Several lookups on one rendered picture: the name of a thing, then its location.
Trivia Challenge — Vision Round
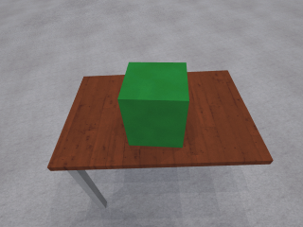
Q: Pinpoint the carton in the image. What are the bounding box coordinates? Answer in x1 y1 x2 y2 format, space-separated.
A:
117 61 189 148

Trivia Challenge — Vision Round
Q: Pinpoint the table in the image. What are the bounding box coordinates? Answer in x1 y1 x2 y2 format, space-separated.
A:
47 70 274 209

